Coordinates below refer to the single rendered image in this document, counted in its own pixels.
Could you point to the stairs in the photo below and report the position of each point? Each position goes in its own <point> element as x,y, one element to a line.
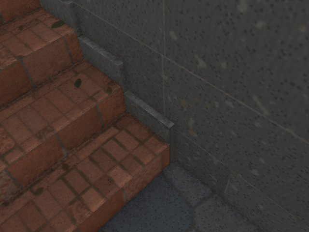
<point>71,156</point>

